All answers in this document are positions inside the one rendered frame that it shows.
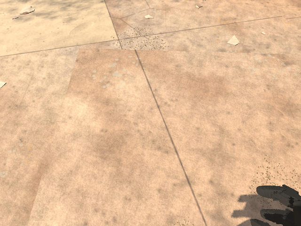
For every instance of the right robot hand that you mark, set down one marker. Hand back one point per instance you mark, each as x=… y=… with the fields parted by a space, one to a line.
x=285 y=195

